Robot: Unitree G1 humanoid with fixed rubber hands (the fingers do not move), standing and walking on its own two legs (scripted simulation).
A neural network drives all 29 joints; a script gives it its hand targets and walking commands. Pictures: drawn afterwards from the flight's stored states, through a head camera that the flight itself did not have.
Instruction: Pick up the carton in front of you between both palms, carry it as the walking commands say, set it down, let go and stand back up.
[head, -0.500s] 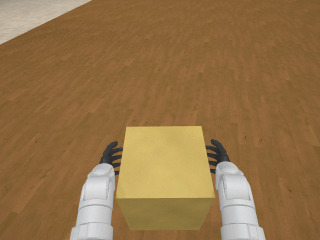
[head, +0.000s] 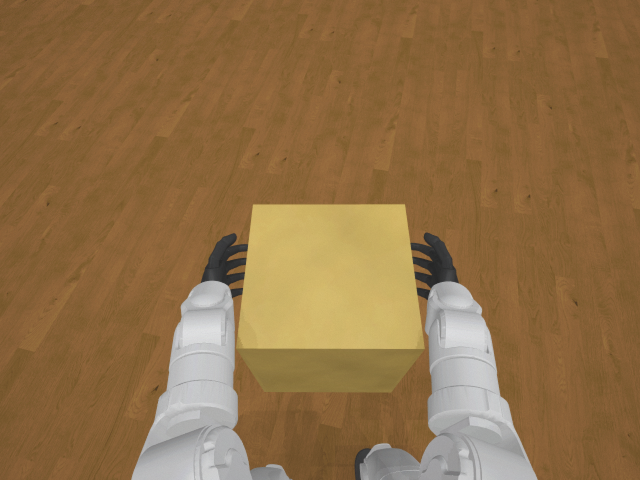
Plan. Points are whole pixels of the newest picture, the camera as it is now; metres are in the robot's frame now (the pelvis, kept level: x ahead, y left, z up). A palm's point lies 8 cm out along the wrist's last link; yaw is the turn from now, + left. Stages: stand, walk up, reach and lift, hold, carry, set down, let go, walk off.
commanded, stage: set down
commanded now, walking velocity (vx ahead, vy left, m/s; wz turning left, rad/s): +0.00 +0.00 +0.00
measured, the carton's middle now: (328, 306) +0.35 -0.01 -0.09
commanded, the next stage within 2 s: none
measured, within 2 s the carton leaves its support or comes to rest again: neither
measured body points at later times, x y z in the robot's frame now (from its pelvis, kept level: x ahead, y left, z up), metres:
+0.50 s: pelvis -0.03 +0.02 -0.12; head +0.20 +0.00 +0.27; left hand +0.43 +0.12 -0.20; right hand +0.39 -0.18 -0.19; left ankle +0.01 +0.13 -0.72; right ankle +0.07 -0.11 -0.72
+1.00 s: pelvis -0.06 +0.01 -0.24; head +0.24 -0.01 +0.09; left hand +0.48 +0.10 -0.35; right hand +0.41 -0.20 -0.35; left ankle +0.01 +0.13 -0.72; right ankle +0.07 -0.12 -0.72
